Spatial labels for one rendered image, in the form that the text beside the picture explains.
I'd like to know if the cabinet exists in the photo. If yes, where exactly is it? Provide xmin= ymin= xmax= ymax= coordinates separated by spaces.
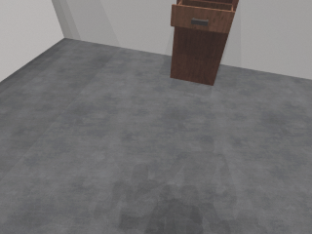
xmin=170 ymin=0 xmax=239 ymax=86

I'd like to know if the drawer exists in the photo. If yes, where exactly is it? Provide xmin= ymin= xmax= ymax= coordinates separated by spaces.
xmin=171 ymin=0 xmax=236 ymax=34

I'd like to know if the handle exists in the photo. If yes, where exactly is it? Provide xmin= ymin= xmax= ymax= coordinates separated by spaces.
xmin=191 ymin=18 xmax=209 ymax=26

